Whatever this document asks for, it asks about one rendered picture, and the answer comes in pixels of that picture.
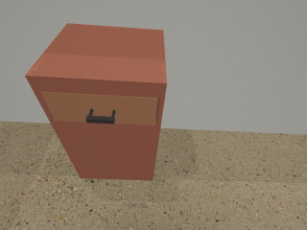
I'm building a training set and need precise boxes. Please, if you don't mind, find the drawer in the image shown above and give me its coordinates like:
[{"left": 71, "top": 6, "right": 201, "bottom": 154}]
[{"left": 40, "top": 91, "right": 158, "bottom": 126}]

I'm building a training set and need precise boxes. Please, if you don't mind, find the handle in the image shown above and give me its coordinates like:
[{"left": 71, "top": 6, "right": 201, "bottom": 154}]
[{"left": 86, "top": 108, "right": 116, "bottom": 124}]

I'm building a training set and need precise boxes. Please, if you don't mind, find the cabinet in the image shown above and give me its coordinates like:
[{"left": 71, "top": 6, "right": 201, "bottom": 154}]
[{"left": 25, "top": 23, "right": 167, "bottom": 181}]

